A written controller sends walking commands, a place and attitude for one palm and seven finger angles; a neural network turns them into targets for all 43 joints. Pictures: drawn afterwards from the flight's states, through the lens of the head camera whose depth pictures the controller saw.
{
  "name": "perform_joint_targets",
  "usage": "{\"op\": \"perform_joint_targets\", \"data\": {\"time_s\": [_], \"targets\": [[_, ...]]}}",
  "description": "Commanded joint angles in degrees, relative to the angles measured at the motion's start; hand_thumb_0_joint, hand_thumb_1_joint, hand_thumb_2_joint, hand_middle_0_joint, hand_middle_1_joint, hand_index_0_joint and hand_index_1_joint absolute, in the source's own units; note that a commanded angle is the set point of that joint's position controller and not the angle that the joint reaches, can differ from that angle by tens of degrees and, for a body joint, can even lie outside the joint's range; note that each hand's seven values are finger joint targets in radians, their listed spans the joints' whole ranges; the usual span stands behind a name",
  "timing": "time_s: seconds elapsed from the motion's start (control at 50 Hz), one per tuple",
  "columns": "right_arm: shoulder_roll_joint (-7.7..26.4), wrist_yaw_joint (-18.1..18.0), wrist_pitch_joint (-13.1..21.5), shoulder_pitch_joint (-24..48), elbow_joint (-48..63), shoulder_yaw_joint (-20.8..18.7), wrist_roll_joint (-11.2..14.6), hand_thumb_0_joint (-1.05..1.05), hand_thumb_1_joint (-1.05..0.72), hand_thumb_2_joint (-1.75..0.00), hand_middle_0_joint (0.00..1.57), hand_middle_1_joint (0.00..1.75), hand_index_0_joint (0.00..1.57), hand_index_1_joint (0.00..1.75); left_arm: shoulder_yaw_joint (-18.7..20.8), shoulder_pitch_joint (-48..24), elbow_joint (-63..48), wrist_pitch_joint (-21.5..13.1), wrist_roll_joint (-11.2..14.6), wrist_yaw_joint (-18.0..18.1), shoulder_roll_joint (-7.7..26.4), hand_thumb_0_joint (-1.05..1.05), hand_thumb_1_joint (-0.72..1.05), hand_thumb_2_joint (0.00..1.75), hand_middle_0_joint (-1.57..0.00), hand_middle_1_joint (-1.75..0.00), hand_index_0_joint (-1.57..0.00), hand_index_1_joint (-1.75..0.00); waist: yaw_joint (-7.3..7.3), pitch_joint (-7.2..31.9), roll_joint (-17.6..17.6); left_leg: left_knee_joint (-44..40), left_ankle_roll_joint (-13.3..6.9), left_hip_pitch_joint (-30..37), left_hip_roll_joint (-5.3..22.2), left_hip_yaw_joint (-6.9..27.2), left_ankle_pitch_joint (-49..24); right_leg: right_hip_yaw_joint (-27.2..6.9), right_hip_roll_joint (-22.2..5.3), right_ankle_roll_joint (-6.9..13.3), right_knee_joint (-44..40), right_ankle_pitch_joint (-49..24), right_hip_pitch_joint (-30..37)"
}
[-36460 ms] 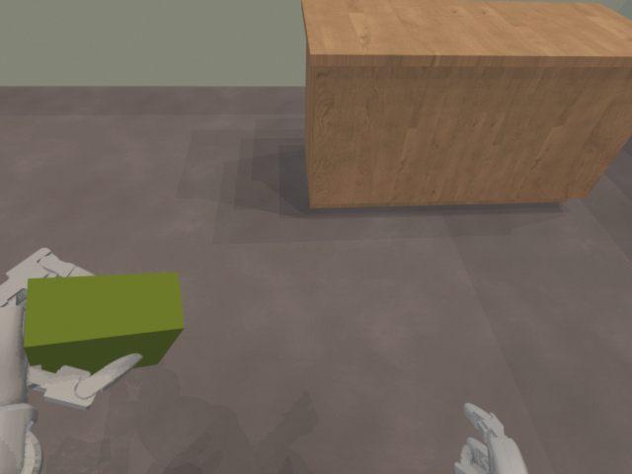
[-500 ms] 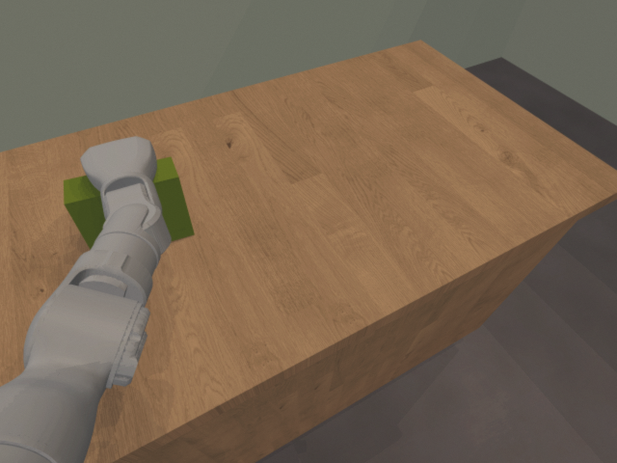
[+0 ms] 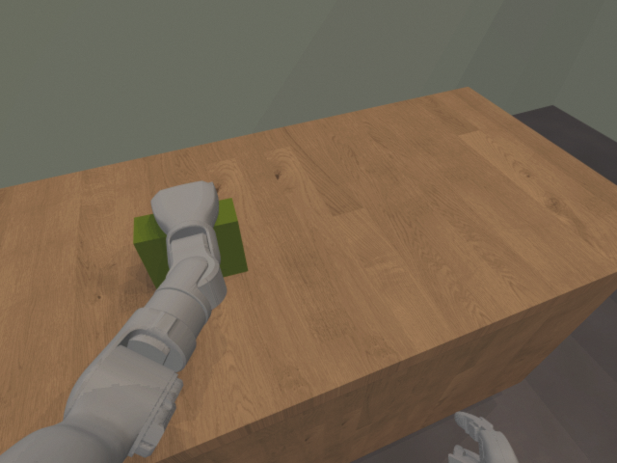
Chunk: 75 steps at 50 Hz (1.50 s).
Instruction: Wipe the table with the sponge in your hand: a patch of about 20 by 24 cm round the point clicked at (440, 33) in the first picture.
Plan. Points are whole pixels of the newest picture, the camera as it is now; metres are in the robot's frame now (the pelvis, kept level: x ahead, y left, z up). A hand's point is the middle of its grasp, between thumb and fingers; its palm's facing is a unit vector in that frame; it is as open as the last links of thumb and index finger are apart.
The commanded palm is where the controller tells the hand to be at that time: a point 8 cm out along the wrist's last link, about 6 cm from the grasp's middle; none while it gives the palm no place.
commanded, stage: wipe back along the third lane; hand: left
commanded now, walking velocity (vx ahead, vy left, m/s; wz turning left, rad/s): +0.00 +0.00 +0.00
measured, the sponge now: (197, 253) +0.41 +0.20 +0.03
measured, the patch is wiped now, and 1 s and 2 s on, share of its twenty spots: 1.00 1.00 1.00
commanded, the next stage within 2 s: slide back across to the middle lane in 1.18 s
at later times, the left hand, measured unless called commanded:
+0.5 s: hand (205, 261) +0.36 +0.17 +0.08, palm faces +0.02 -0.04 -1.00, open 9.8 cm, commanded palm +0.32 +0.15 +0.11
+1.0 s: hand (226, 285) +0.33 +0.13 +0.08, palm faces +0.05 -0.05 -1.00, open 9.8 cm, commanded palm +0.27 +0.12 +0.11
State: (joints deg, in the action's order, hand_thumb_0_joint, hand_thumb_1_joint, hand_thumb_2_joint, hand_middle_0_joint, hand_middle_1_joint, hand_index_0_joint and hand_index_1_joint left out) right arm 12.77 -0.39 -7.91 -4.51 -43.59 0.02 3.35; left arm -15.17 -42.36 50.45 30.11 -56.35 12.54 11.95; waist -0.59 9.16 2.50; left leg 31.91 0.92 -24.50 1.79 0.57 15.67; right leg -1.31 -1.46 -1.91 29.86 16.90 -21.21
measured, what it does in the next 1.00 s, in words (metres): stands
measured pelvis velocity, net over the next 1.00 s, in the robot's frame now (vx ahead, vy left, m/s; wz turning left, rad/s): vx -0.01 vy -0.03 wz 0.01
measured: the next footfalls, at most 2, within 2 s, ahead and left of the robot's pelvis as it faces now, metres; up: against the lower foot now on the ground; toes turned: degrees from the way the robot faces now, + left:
none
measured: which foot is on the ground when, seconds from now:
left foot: down 0.00-1.00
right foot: down 0.00-1.00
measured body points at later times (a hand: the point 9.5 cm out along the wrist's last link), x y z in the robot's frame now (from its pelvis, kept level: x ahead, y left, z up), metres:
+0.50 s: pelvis +0.00 -0.01 +0.00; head -0.02 -0.04 +0.45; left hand +0.36 +0.17 +0.13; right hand +0.21 -0.23 -0.10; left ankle +0.00 +0.13 -0.73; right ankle -0.03 -0.15 -0.73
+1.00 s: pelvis -0.01 -0.03 +0.00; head -0.04 -0.06 +0.45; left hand +0.32 +0.13 +0.13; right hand +0.22 -0.23 -0.09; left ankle +0.00 +0.13 -0.73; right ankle -0.03 -0.15 -0.73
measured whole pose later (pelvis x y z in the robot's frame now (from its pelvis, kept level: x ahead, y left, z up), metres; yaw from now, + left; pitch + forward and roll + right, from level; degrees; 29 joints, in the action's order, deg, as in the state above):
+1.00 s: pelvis -0.01 -0.03 +0.00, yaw +1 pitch +1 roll +0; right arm 14.2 3.0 -11.1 -1.1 -41.3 0.9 4.6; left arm -25.8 -20.0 21.1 35.8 -58.2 9.2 9.6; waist -4.3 7.6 4.6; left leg 30.4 2.6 -16.3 2.6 1.5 15.3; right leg -0.4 -0.6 0.0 32.0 18.6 -14.5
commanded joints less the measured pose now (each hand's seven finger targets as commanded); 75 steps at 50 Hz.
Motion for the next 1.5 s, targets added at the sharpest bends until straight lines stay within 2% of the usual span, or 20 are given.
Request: {"op": "perform_joint_targets", "data": {"time_s": [0.0, 0.16, 0.42, 0.46, 0.52, 0.6, 0.62, 0.7, 0.84, 1.02, 1.06, 1.12, 1.24, 1.28, 1.32, 1.34, 1.4, 1.42, 1.44, 1.48], "targets": [[7.37, -0.17, 0.62, 7.79, 8.78, -1.93, 0.35, 0.0, -0.9, -0.9, 0.2, 0.3, 0.2, 0.3, -0.5, -12.03, -8.61, 1.84, -0.03, -1.92, 2.71, 0.0, 0.1, 1.3, -1.2, -1.6, -1.2, -1.6, -0.17, 12.36, -6.08, -2.24, -2.09, 12.26, -1.39, -2.12, -18.17, 5.24, 2.48, 4.87, -2.0, -22.34, 4.91], [7.01, 0.19, -0.79, 11.62, 10.89, -1.25, 0.74, 0.0, -0.9, -0.9, 0.2, 0.3, 0.2, 0.3, -4.79, -8.53, -16.23, 4.21, -0.09, -3.81, -0.69, 0.0, 0.1, 1.3, -1.2, -1.6, -1.2, -1.6, -0.86, 11.16, -3.69, -2.12, -2.0, 13.29, -2.11, -2.13, -19.2, 5.22, 2.37, 5.57, -1.68, -23.81, 6.53], [7.47, 0.86, -0.17, 14.29, 12.4, -1.05, 1.36, 0.0, -0.9, -0.9, 0.2, 0.3, 0.2, 0.3, -2.44, 2.25, -24.87, 4.36, 1.46, -5.17, 1.96, 0.0, 0.1, 1.3, -1.2, -1.6, -1.2, -1.6, -2.95, 9.69, -7.69, -3.49, -2.15, 12.3, -2.37, -2.01, -15.91, 4.1, 2.41, 5.49, -2.59, -21.2, 9.22], [6.98, 1.1, -0.01, 14.96, 12.54, -0.96, 1.59, 0.0, -0.9, -0.9, 0.2, 0.3, 0.2, 0.3, -6.55, 2.32, -25.69, 4.43, 1.08, -5.26, -1.77, 0.0, 0.1, 1.3, -1.2, -1.6, -1.2, -1.6, -2.11, 7.89, -7.2, -3.43, -2.22, 12.71, -2.39, -2.35, -14.72, 4.4, 2.52, 5.32, -2.91, -19.2, 7.54], [7.16, 1.46, 0.2, 15.47, 12.71, -1.09, 1.54, 0.0, -0.9, -0.9, 0.2, 0.3, 0.2, 0.3, -5.15, 3.92, -27.15, 4.48, 1.29, -5.19, -0.6, 0.0, 0.1, 1.3, -1.2, -1.6, -1.2, -1.6, -2.96, 8.47, -8.68, -3.83, -2.23, 12.71, -2.26, -1.97, -14.08, 4.19, 2.7, 5.49, -3.02, -17.96, 7.94], [6.73, 1.6, 0.74, 15.9, 12.15, -0.87, 1.84, 0.0, -0.9, -0.9, 0.2, 0.3, 0.2, 0.3, -8.5, 0.82, -26.0, 4.7, 1.09, -5.12, -3.56, 0.0, 0.1, 1.3, -1.2, -1.6, -1.2, -1.6, -2.34, 6.42, -7.56, -4.01, -2.27, 12.8, -2.31, -2.09, -11.53, 4.67, 2.77, 5.45, -3.16, -13.89, 5.55], [6.9, 1.4, 0.83, 15.97, 12.17, -1.04, 1.73, 0.0, -0.9, -0.9, 0.2, 0.3, 0.2, 0.3, -5.58, 0.76, -26.53, 4.51, 1.39, -4.89, -0.86, 0.0, 0.1, 1.3, -1.2, -1.6, -1.2, -1.6, -2.92, 7.31, -8.3, -4.26, -2.26, 12.68, -2.27, -1.85, -11.11, 4.18, 2.81, 5.51, -3.48, -13.36, 6.32], [6.55, 1.56, 0.98, 16.65, 11.97, -0.83, 1.79, 0.0, -0.9, -0.9, 0.2, 0.3, 0.2, 0.3, -8.3, 0.52, -25.52, 4.71, 0.59, -4.78, -3.4, 0.0, 0.1, 1.3, -1.2, -1.6, -1.2, -1.6, -2.6, 6.28, -7.18, -3.94, -2.14, 12.96, -2.42, -2.41, -10.83, 4.35, 2.56, 5.43, -3.2, -12.99, 5.55], [6.38, 2.99, 0.51, 17.77, 13.7, -1.13, 1.8, 0.0, -0.9, -0.9, 0.2, 0.3, 0.2, 0.3, -9.7, 8.76, -31.06, 4.57, 1.14, -5.08, -5.02, 0.0, 0.1, 1.3, -1.2, -1.6, -1.2, -1.6, -3.53, 7.62, -8.19, -3.14, -2.45, 13.33, -2.64, -2.63, -13.01, 3.93, 2.54, 5.45, -2.52, -16.89, 8.36], [6.42, 4.13, 0.37, 20.14, 14.0, -1.01, 1.88, 0.0, -0.9, -0.9, 0.2, 0.3, 0.2, 0.3, -6.75, 17.59, -38.6, 7.25, 2.06, -5.05, -1.51, 0.0, 0.1, 1.3, -1.2, -1.6, -1.2, -1.6, -4.92, 4.26, -10.31, -3.67, -2.35, 13.45, -2.54, -2.64, -12.7, 2.79, 2.76, 5.25, -3.92, -16.64, 9.51], [6.13, 4.35, 0.46, 20.7, 14.08, -0.84, 2.1, 0.0, -0.9, -0.9, 0.2, 0.3, 0.2, 0.3, -9.41, 18.41, -39.35, 7.76, 1.55, -5.25, -3.63, 0.0, 0.1, 1.3, -1.2, -1.6, -1.2, -1.6, -4.55, 3.3, -10.19, -3.62, -2.36, 13.76, -2.54, -2.96, -12.44, 3.23, 2.77, 5.07, -3.64, -15.54, 8.8], [6.34, 4.79, 0.35, 21.33, 14.3, -0.93, 1.91, 0.0, -0.9, -0.9, 0.2, 0.3, 0.2, 0.3, -7.96, 21.45, -41.79, 8.17, 1.14, -5.41, -1.86, 0.0, 0.1, 1.3, -1.2, -1.6, -1.2, -1.6, -5.28, 3.84, -8.84, -3.64, -2.33, 14.12, -2.61, -2.48, -13.38, 2.45, 3.05, 5.55, -3.46, -16.38, 9.59], [6.15, 4.62, 0.56, 21.21, 14.14, -0.79, 2.12, 0.0, -0.9, -0.9, 0.2, 0.3, 0.2, 0.3, -10.19, 19.63, -42.59, 7.9, 0.72, -5.51, -3.13, 0.0, 0.1, 1.3, -1.2, -1.6, -1.2, -1.6, -4.53, 2.71, -8.29, -3.82, -2.42, 14.09, -2.51, -2.75, -10.74, 2.61, 3.13, 5.35, -3.59, -11.8, 7.54], [6.13, 4.41, 0.83, 21.02, 13.72, -0.84, 2.08, 0.0, -0.9, -0.9, 0.2, 0.3, 0.2, 0.3, -9.2, 18.79, -41.82, 7.55, 0.78, -5.33, -2.32, 0.0, 0.1, 1.3, -1.2, -1.6, -1.2, -1.6, -4.73, 2.14, -8.63, -3.88, -2.41, 13.95, -2.52, -2.58, -10.23, 2.45, 3.19, 5.37, -3.87, -11.13, 7.13], [6.46, 3.89, 0.95, 21.29, 13.68, -0.9, 1.76, 0.0, -0.9, -0.9, 0.2, 0.3, 0.2, 0.3, -4.13, 17.71, -43.36, 7.18, 0.83, -4.81, 2.72, 0.0, 0.1, 1.3, -1.2, -1.6, -1.2, -1.6, -5.55, 3.56, -8.11, -4.3, -2.35, 14.08, -2.59, -2.12, -10.34, 1.55, 3.25, 5.64, -4.01, -10.94, 8.29], [6.13, 3.81, 1.24, 21.54, 14.22, -0.67, 1.88, 0.0, -0.9, -0.9, 0.2, 0.3, 0.2, 0.3, -6.09, 17.64, -44.27, 7.19, 0.89, -4.73, 0.83, 0.0, 0.1, 1.3, -1.2, -1.6, -1.2, -1.6, -5.41, 4.96, -7.78, -4.13, -2.5, 14.55, -2.72, -2.75, -10.8, 2.26, 2.92, 5.37, -3.55, -11.64, 9.11], [6.08, 3.73, 1.47, 21.63, 14.25, -0.62, 1.69, 0.0, -0.9, -0.9, 0.2, 0.3, 0.2, 0.3, -4.66, 20.56, -45.67, 6.97, 0.38, -4.89, 2.46, 0.0, 0.1, 1.3, -1.2, -1.6, -1.2, -1.6, -5.82, 4.52, -7.54, -3.9, -2.34, 15.11, -2.77, -2.61, -12.55, 1.78, 2.96, 5.44, -3.72, -13.57, 9.65], [6.39, 3.44, 1.42, 21.45, 14.17, -0.82, 1.49, 0.0, -0.9, -0.9, 0.2, 0.3, 0.2, 0.3, -1.32, 21.21, -46.4, 6.63, 0.46, -4.86, 5.62, 0.0, 0.1, 1.3, -1.2, -1.6, -1.2, -1.6, -6.1, 4.4, -8.27, -4.24, -2.34, 15.03, -2.68, -2.06, -12.18, 0.86, 3.1, 5.6, -4.37, -12.36, 9.81], [6.18, 3.31, 1.54, 21.59, 14.69, -0.5, 1.59, 0.0, -0.9, -0.9, 0.2, 0.3, 0.2, 0.3, -4.09, 20.31, -47.16, 6.55, 0.15, -5.14, 3.35, 0.0, 0.1, 1.3, -1.2, -1.6, -1.2, -1.6, -5.54, 3.99, -7.69, -4.22, -2.55, 15.29, -2.73, -2.58, -11.78, 1.38, 2.88, 5.35, -4.47, -11.64, 9.32], [6.25, 3.03, 1.77, 21.31, 14.37, -0.52, 1.49, 0.0, -0.9, -0.9, 0.2, 0.3, 0.2, 0.3, -2.47, 21.33, -47.13, 6.24, -0.22, -5.37, 5.17, 0.0, 0.1, 1.3, -1.2, -1.6, -1.2, -1.6, -5.7, 2.55, -7.44, -4.28, -2.43, 15.41, -2.68, -2.32, -11.75, 0.92, 3.05, 5.47, -4.92, -10.96, 8.73]]}}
